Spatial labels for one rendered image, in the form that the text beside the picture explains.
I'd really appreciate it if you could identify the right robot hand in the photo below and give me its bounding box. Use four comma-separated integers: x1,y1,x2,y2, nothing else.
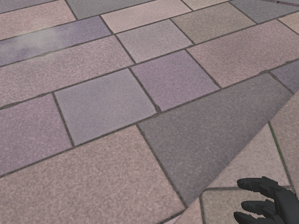
234,176,299,224

